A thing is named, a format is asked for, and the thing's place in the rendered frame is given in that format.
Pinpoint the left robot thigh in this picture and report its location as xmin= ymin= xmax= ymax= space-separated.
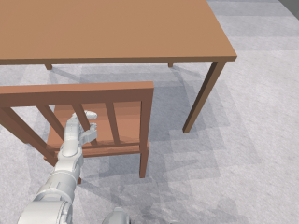
xmin=102 ymin=211 xmax=130 ymax=224

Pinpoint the left robot upper arm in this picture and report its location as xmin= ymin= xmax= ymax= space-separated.
xmin=20 ymin=201 xmax=73 ymax=224

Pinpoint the robot left hand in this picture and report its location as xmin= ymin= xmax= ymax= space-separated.
xmin=64 ymin=110 xmax=98 ymax=145

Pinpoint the chair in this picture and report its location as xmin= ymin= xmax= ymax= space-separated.
xmin=0 ymin=81 xmax=154 ymax=185

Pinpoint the robot left forearm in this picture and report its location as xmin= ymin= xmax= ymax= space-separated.
xmin=17 ymin=139 xmax=84 ymax=224

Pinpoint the table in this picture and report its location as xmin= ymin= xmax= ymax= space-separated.
xmin=0 ymin=0 xmax=237 ymax=144

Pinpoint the robot left shin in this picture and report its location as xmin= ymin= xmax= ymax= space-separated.
xmin=113 ymin=207 xmax=124 ymax=212

